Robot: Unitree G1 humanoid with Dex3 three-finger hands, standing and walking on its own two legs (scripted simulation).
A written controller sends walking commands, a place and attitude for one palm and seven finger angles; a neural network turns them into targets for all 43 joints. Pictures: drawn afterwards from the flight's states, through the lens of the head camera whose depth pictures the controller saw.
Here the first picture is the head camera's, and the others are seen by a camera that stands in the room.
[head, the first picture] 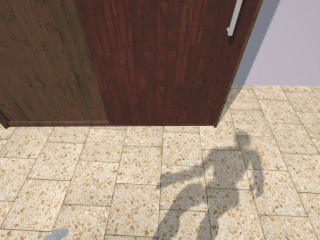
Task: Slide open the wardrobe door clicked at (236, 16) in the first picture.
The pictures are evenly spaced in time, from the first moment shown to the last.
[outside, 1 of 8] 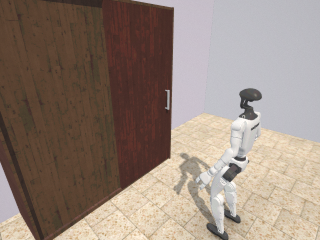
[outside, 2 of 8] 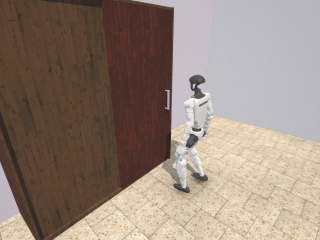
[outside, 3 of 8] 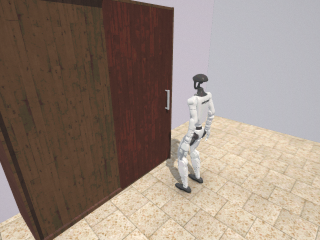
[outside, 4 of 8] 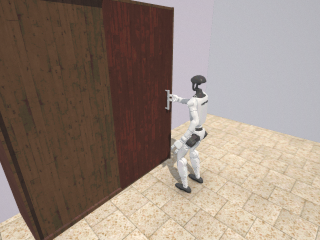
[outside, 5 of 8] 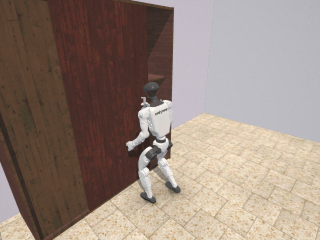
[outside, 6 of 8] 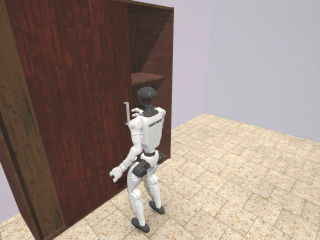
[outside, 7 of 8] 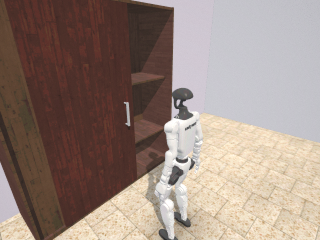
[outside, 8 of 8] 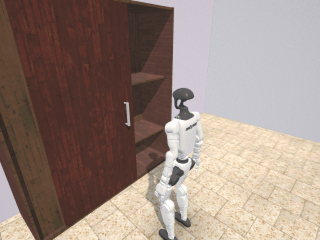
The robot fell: no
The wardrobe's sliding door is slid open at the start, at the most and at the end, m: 0.00 0.63 0.63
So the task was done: yes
